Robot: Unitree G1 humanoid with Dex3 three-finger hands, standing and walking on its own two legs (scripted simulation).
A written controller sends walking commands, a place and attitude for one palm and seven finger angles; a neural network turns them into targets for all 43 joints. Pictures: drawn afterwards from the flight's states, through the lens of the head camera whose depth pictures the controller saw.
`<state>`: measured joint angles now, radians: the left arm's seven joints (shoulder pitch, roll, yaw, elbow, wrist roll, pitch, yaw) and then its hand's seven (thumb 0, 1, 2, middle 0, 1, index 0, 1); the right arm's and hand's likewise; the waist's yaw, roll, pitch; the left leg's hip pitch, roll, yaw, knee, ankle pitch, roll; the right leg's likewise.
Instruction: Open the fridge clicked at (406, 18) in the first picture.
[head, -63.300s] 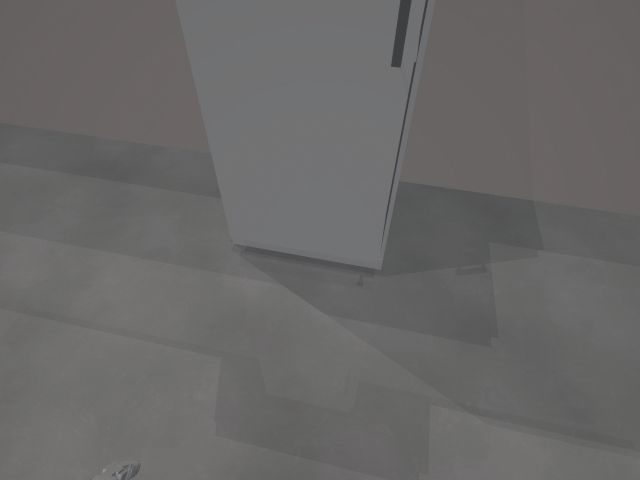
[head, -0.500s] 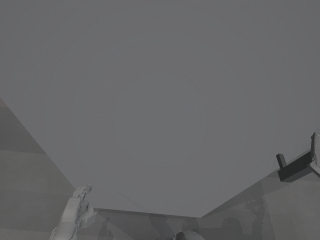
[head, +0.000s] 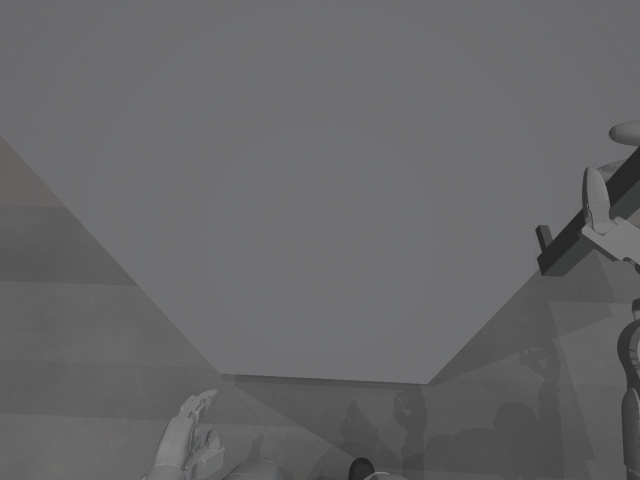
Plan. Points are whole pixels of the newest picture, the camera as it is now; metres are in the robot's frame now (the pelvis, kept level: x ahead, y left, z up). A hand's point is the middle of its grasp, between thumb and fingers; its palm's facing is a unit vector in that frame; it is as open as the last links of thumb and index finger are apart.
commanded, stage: walk backward, drawing the door open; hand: right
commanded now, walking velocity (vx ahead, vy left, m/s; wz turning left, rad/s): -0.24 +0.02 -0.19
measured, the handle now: (615, 175) +0.37 -0.22 +0.21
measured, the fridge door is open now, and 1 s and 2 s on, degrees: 0 24 58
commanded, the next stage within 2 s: none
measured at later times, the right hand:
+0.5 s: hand (618, 300) +0.25 -0.20 +0.20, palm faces +0.38 +0.90 -0.24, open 7.1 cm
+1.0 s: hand out of the picture +0.11 -0.14 +0.20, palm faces +0.51 +0.82 -0.25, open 7.3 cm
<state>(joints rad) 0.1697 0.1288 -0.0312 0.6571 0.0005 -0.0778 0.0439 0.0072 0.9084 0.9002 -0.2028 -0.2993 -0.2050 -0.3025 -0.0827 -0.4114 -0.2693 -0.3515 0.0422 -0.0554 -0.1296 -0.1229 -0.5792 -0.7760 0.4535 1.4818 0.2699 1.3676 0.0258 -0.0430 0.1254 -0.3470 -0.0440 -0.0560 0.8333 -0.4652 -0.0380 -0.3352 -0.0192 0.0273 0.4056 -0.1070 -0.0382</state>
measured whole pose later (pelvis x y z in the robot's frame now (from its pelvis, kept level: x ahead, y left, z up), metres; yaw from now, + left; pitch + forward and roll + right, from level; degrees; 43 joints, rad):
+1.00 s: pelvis -0.15 +0.11 -0.01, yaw -13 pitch -1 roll -3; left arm 0.12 0.20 -0.03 0.63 0.02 -0.02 0.07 0.01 0.91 0.90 -0.21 -0.30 -0.21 -0.30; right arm 0.02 -0.29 -0.24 -0.37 0.02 -0.04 -0.15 -0.12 -0.57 -0.71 0.39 1.43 0.22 1.26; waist 0.03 0.03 0.08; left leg -0.31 0.03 0.06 0.47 -0.14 0.07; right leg -0.44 0.05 0.02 1.04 -0.49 0.03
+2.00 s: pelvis -0.20 +0.39 +0.00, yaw -50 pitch -2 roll +4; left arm 0.16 0.13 0.00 0.61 0.03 -0.11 0.03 0.01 0.91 0.90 -0.20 -0.30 -0.20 -0.30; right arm 0.14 -0.29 -0.07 -0.59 0.01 -0.11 -0.02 -0.14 -0.56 -0.70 0.44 1.40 0.09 1.09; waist 0.01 -0.02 0.14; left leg -0.55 0.00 0.01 1.08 -0.36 -0.06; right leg -0.23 -0.12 0.03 0.44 -0.19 0.05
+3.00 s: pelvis -0.14 +0.66 -0.01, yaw -70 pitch -3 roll -2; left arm 0.24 0.29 0.00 0.78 -0.03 -0.01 0.10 0.01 0.91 0.90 -0.21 -0.30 -0.21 -0.30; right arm -0.81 -0.36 -0.18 0.78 0.04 -0.18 -0.03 -0.11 -0.63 -0.82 0.48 1.40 0.37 1.39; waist 0.02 -0.03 0.09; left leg -0.19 0.08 0.00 0.51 -0.28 -0.03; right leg -0.49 -0.01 -0.01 0.97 -0.35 0.02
